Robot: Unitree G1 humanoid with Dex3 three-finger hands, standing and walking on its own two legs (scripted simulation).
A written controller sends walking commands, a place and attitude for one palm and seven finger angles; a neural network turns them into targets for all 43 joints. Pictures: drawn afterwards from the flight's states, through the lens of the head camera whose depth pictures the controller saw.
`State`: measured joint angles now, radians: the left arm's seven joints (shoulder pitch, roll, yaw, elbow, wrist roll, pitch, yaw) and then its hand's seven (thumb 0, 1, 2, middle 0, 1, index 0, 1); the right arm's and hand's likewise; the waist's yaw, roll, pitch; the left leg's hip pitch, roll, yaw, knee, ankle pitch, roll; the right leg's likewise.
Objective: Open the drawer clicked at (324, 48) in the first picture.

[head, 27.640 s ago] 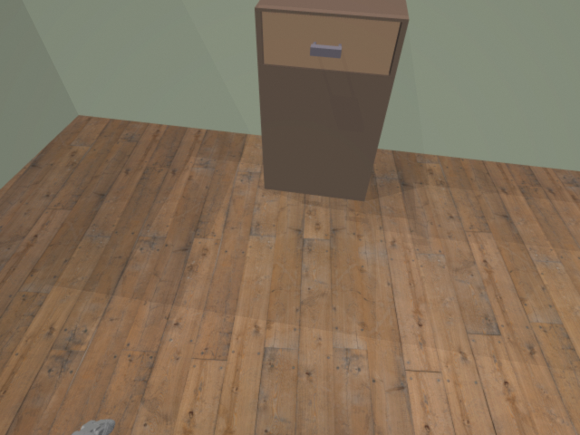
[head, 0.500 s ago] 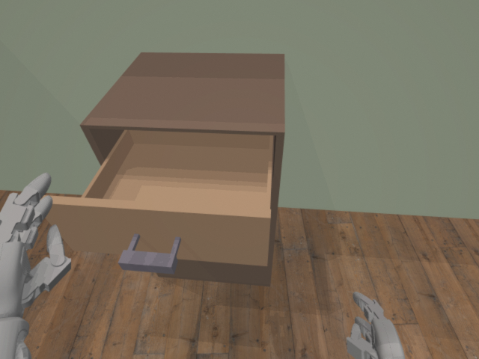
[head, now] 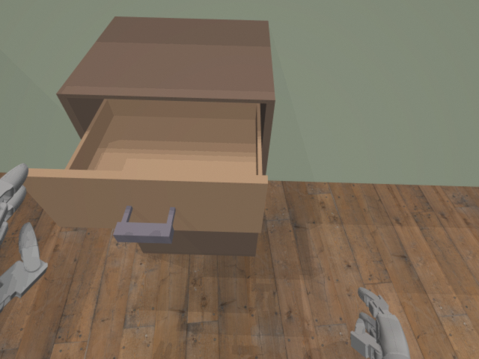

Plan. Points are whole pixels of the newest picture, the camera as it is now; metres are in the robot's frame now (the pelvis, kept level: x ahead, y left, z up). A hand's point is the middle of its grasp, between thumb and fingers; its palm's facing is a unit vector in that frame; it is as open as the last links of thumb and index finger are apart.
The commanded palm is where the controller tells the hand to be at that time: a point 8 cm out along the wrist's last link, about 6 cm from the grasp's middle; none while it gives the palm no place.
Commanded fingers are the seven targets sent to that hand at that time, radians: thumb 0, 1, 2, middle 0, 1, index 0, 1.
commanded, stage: step back with the hand held close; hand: left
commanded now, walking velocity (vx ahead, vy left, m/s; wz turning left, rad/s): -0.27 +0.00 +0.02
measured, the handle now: (147, 222) +0.36 +0.21 -0.02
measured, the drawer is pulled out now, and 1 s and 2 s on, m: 0.24 0.24 0.24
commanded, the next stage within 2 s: stop stepping back and stand still in 0.80 s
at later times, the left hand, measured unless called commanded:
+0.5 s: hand (15, 321) +0.13 +0.24 +0.16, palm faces +0.40 -0.81 -0.43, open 7.4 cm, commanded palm +0.06 +0.28 +0.18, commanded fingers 0.00 0.90 0.90 -0.20 -0.30 -0.20 -0.30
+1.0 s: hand out of the picture +0.03 +0.17 +0.17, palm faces +0.23 -0.83 -0.51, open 7.4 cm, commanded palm -0.03 +0.23 +0.18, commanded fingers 0.00 0.90 0.90 -0.20 -0.30 -0.20 -0.30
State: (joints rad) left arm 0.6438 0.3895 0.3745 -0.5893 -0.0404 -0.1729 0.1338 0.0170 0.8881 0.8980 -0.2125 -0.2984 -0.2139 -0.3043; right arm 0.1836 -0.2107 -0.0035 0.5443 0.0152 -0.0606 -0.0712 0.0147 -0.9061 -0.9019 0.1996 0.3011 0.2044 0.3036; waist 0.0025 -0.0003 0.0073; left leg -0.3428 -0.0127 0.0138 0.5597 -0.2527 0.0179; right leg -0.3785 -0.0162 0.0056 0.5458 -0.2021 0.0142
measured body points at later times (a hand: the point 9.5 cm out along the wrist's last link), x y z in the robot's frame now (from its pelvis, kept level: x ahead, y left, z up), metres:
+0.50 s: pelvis -0.06 +0.00 -0.01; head -0.04 +0.01 +0.44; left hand +0.11 +0.28 +0.19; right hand +0.12 -0.24 -0.09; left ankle +0.00 +0.11 -0.72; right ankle +0.05 -0.12 -0.73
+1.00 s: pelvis -0.17 -0.05 +0.00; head -0.14 -0.03 +0.45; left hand +0.01 +0.22 +0.20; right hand +0.01 -0.27 -0.08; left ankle -0.09 +0.07 -0.70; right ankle -0.25 -0.13 -0.73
